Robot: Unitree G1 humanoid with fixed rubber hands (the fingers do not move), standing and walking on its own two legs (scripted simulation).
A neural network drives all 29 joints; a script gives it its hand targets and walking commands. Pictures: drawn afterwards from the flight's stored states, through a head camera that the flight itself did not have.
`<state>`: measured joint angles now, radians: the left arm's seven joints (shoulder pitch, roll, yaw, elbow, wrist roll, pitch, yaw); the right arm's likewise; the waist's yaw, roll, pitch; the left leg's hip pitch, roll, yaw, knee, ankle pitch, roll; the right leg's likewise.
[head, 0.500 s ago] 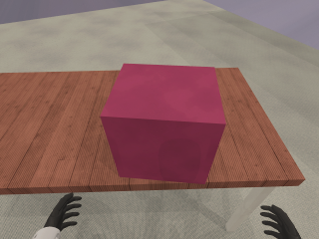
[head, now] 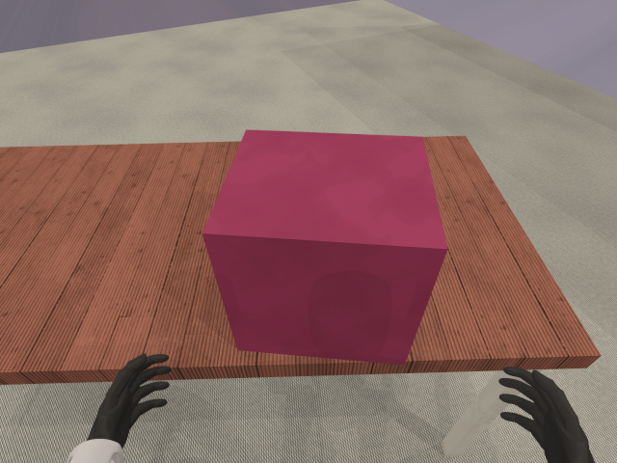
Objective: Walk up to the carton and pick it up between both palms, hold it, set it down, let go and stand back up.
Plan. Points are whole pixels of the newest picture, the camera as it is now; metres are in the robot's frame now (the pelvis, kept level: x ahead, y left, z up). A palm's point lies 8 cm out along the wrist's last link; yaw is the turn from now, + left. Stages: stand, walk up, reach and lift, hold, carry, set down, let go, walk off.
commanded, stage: reach and lift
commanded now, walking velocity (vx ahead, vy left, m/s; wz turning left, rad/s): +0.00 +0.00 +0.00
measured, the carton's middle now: (325, 248) +0.43 +0.03 +0.04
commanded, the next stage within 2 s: none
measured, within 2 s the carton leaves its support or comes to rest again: neither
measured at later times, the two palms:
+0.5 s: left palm (116, 398) +0.18 +0.25 +0.06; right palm (560, 410) +0.19 -0.23 +0.06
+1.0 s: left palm (121, 288) +0.28 +0.26 +0.13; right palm (543, 313) +0.28 -0.22 +0.11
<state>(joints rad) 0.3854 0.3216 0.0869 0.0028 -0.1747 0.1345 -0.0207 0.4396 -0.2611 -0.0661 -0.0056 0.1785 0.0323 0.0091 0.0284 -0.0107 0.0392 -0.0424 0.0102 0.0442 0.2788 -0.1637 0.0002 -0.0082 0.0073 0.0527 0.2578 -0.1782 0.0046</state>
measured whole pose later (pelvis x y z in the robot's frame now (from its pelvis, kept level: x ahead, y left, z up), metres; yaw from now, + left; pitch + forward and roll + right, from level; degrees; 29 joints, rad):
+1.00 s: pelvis +0.01 -0.01 +0.00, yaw -1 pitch -3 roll +0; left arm -0.03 0.38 0.22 -0.17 -0.27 0.44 -0.10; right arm 0.07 -0.36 -0.05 -0.24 0.37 0.32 -0.12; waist 0.05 0.01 0.06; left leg -0.05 0.02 0.06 0.28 -0.18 -0.01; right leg -0.02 0.02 0.06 0.25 -0.18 0.00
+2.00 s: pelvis -0.01 -0.01 +0.00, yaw +1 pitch +3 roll -1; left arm -0.97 0.56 0.05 0.67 -0.30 0.56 -0.05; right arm -0.90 -0.48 0.03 0.75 0.51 0.41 -0.05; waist -0.02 -0.03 -0.06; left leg -0.23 0.03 0.01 0.34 -0.16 -0.01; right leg -0.17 0.03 0.02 0.27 -0.15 -0.01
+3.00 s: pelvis -0.01 -0.01 -0.01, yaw +2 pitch +10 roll -2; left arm -0.89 0.42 -0.12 1.23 -0.33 -0.11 -0.05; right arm -0.83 -0.35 0.15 1.16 0.46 -0.09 -0.07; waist 0.00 -0.01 -0.13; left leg -0.44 0.03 -0.02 0.48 -0.20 -0.01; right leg -0.36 0.03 -0.01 0.39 -0.20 -0.01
